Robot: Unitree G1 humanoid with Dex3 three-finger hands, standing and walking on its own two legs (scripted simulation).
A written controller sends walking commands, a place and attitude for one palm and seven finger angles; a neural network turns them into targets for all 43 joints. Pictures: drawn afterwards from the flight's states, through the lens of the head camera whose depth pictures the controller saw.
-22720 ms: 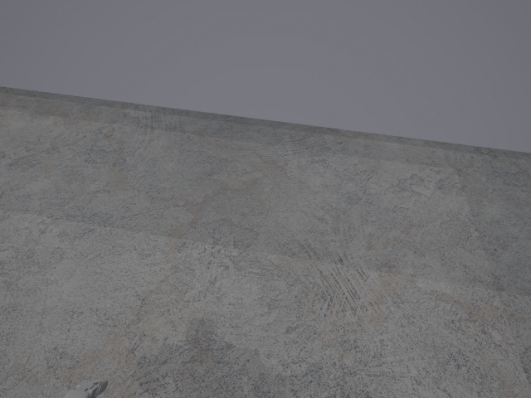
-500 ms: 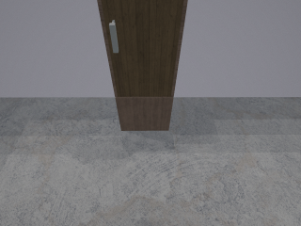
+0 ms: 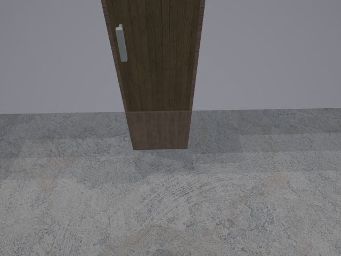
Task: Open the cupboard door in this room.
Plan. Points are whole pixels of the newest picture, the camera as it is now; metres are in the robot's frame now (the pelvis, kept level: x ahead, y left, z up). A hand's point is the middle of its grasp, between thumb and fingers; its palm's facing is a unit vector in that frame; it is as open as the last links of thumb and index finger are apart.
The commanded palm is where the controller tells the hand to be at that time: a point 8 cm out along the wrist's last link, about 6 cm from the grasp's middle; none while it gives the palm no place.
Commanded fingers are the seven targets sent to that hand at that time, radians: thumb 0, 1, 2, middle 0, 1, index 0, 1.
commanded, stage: look at it before walking up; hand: left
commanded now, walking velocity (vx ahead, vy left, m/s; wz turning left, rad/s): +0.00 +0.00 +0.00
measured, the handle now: (122, 42) +0.88 +0.25 +0.06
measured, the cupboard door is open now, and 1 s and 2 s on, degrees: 0 0 0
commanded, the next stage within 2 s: take the last steps up to it in 0.32 s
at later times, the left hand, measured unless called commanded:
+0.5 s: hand out of the picture -0.03 +0.15 -0.18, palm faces +0.04 -0.99 -0.16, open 7.4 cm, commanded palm none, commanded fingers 0.00 0.90 0.90 -0.20 -0.30 -0.20 -0.30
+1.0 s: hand out of the picture +0.11 +0.22 -0.18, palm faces +0.04 -0.99 -0.16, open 7.3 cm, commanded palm none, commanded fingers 0.00 0.90 0.90 -0.20 -0.30 -0.20 -0.30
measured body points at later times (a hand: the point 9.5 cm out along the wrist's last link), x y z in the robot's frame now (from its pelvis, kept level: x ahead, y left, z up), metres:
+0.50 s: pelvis -0.01 +0.00 +0.00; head +0.00 +0.00 +0.45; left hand -0.03 +0.21 -0.16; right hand -0.02 -0.21 -0.16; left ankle -0.04 +0.13 -0.74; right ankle -0.01 -0.11 -0.74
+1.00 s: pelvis +0.09 +0.04 +0.00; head +0.12 +0.06 +0.45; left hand +0.11 +0.27 -0.17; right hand -0.03 -0.15 -0.14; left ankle -0.03 +0.12 -0.74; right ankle +0.12 -0.09 -0.66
